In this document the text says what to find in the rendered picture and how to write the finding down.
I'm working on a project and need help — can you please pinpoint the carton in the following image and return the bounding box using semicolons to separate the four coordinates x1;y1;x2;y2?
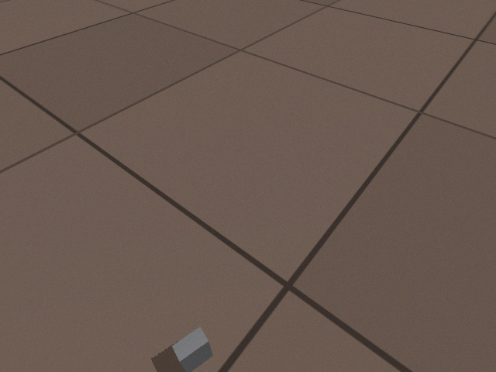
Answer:
172;326;213;372

